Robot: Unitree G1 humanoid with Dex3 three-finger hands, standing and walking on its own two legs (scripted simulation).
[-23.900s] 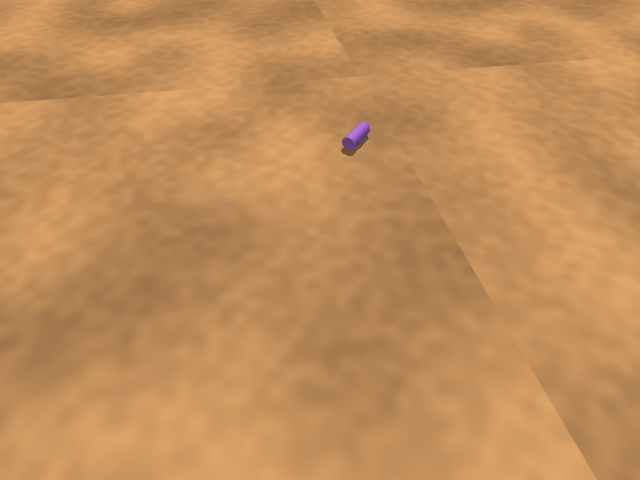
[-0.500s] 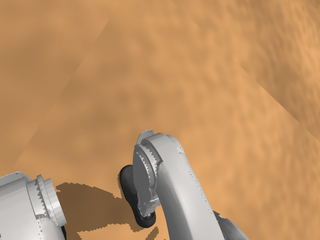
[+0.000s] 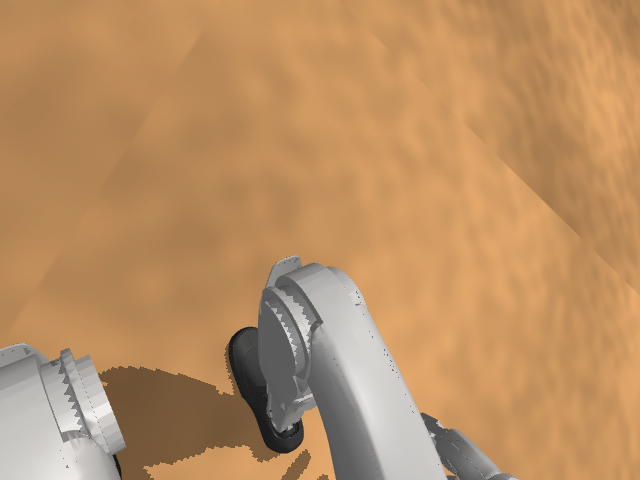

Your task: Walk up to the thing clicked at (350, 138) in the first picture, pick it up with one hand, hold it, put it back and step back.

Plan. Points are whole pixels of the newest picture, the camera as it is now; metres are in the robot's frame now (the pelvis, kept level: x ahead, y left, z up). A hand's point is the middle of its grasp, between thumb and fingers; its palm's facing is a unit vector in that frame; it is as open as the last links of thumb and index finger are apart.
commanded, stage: rest palm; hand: left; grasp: from above
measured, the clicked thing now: out of the picture +0.47 +0.36 -0.27
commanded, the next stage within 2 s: close in 0.56 s
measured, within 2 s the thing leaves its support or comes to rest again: neither
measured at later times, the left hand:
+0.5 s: hand out of the picture +0.45 +0.36 -0.25, palm faces -0.45 -0.16 -0.88, open 13.7 cm
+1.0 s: hand out of the picture +0.45 +0.37 -0.25, palm faces -0.46 -0.16 -0.87, open 13.2 cm
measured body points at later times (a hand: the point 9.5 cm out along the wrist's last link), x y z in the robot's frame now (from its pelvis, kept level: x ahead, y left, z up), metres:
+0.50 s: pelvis +0.00 +0.00 +0.00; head +0.28 +0.15 +0.31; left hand +0.47 +0.37 -0.20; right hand +0.06 -0.26 -0.05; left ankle +0.06 +0.12 -0.28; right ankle +0.12 -0.13 -0.28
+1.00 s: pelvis +0.00 +0.00 +0.00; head +0.28 +0.14 +0.31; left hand +0.47 +0.37 -0.20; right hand +0.07 -0.25 -0.05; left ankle +0.06 +0.12 -0.28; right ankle +0.12 -0.13 -0.28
